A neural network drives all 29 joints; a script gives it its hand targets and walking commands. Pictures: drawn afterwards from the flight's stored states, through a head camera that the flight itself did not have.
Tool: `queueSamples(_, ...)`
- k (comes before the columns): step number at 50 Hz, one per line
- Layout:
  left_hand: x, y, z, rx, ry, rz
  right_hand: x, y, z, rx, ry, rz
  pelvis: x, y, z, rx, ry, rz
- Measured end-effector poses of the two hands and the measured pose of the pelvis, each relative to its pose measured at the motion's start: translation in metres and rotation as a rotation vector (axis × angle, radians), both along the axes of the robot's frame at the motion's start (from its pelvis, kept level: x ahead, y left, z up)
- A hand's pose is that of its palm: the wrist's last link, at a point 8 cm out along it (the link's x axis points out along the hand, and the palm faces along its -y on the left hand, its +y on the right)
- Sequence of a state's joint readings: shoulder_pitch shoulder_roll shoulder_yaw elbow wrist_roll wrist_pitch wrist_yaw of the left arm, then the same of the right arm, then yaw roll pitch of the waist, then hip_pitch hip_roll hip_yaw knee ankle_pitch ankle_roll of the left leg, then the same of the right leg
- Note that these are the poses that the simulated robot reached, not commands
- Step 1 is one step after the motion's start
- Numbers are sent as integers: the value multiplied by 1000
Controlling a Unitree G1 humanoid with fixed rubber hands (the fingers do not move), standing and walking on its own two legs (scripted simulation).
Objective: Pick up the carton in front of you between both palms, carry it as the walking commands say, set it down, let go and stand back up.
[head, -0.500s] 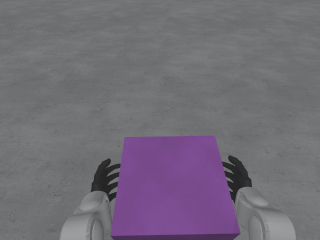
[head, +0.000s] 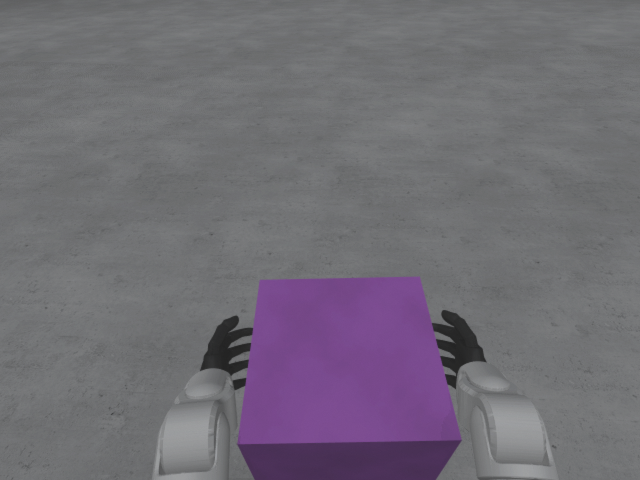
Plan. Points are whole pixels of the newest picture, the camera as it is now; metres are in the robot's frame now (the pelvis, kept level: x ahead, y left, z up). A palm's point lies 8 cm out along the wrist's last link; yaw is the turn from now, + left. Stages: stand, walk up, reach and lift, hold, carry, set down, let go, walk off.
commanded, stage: carry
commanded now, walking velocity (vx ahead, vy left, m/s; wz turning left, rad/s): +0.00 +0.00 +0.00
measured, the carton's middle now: (341, 395) +0.27 +0.00 -0.03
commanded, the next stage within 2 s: hold in 1.18 s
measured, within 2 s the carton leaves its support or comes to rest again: neither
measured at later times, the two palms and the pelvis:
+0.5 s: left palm (222, 381) +0.26 +0.14 +0.04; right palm (470, 373) +0.26 -0.15 +0.04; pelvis -0.03 -0.01 +0.00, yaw +0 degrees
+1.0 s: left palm (221, 395) +0.24 +0.14 +0.04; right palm (477, 387) +0.24 -0.16 +0.05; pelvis -0.05 -0.01 +0.00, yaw +0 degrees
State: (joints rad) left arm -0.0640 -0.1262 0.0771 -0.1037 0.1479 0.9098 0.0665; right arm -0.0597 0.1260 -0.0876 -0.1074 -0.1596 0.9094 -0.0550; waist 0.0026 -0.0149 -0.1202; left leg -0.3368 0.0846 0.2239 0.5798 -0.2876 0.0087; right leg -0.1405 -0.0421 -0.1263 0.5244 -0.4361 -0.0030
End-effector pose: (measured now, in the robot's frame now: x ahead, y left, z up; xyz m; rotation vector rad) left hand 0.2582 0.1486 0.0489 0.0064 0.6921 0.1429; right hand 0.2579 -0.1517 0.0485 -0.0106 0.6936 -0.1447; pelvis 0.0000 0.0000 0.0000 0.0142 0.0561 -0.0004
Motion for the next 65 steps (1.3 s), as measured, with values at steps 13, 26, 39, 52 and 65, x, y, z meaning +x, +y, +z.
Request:
queueSamples(13,11,-5,-19,20,-31,-32,10,-3,-18,-16,-30,20,-15,-3,2,-3,-15,2)
queueSamples(26,-1,-5,-6,15,-48,-22,0,-3,-5,-13,-47,25,-29,-5,3,-6,-19,4)
queueSamples(39,-12,-6,-4,13,-40,-24,-11,-5,-3,-14,-40,23,-40,-7,4,-9,-25,4)
queueSamples(52,-19,-7,-4,12,-39,-23,-18,-6,-3,-16,-38,25,-47,-8,4,-11,-27,4)
queueSamples(65,-32,-11,-4,17,-32,-41,-33,-10,-2,-32,-30,28,-55,-8,13,-4,-117,-40)
